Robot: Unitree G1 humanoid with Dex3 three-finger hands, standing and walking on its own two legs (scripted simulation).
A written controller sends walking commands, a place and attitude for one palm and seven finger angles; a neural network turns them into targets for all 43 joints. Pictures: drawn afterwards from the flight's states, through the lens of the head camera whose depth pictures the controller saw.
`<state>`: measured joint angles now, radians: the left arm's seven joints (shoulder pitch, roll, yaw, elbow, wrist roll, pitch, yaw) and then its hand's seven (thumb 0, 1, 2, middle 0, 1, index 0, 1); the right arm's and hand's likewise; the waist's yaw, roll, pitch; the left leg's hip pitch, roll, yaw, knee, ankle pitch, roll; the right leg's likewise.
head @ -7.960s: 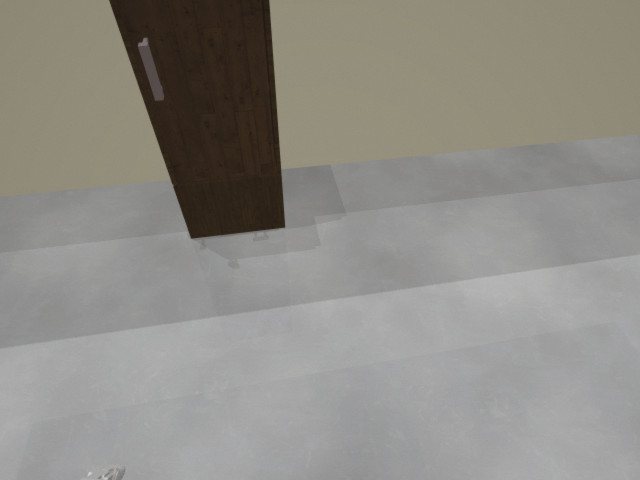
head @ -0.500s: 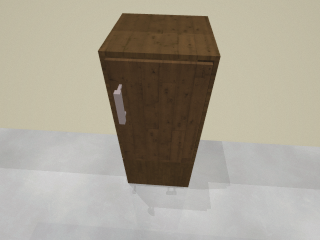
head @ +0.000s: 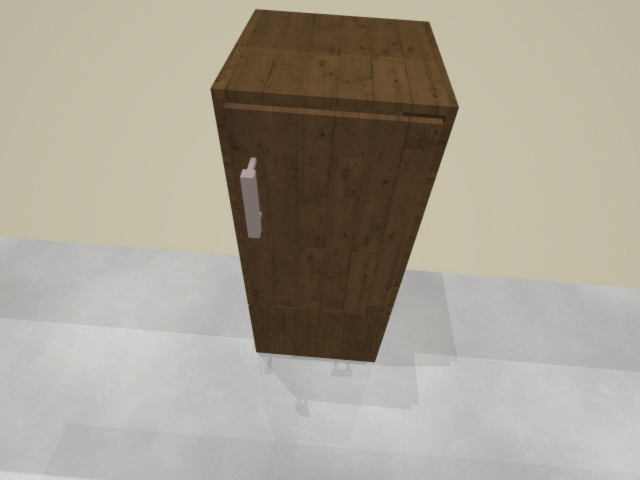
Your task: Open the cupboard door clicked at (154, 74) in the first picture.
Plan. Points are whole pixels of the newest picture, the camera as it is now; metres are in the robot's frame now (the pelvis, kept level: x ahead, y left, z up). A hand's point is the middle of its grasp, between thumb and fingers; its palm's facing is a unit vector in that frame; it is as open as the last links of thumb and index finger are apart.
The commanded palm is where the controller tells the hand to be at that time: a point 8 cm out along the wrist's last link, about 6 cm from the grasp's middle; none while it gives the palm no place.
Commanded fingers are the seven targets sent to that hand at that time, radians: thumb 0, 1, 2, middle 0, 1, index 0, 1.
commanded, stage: come to a stop and stand still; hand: left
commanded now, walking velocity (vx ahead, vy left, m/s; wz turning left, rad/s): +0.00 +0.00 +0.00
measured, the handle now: (253, 198) +0.60 +0.16 -0.02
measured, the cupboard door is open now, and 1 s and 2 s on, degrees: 0 0 0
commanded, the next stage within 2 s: look again from close up in 1.00 s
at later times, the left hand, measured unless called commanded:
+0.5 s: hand out of the picture +0.07 +0.17 -0.18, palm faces +0.00 -0.98 -0.18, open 7.4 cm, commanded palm none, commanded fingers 0.00 0.90 0.90 -0.20 -0.30 -0.20 -0.30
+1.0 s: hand out of the picture +0.11 +0.18 -0.18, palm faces +0.01 -0.98 -0.20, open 7.4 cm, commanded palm none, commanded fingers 0.00 0.90 0.90 -0.20 -0.30 -0.20 -0.30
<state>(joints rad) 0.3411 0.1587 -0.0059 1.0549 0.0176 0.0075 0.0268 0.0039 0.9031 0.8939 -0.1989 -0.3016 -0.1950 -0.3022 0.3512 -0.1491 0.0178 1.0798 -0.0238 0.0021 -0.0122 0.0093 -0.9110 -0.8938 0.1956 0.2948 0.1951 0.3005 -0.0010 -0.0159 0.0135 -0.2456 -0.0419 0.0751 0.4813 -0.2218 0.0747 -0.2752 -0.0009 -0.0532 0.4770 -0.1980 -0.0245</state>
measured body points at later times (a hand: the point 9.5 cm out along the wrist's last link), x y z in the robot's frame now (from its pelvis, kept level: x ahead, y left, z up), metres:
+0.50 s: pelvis +0.06 +0.00 +0.00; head +0.08 +0.01 +0.45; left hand +0.07 +0.22 -0.16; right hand +0.07 -0.22 -0.15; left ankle +0.03 +0.07 -0.74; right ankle +0.05 -0.11 -0.74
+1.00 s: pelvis +0.09 +0.00 +0.00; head +0.10 +0.01 +0.45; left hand +0.11 +0.23 -0.16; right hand +0.08 -0.22 -0.16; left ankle +0.03 +0.07 -0.74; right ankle +0.05 -0.11 -0.74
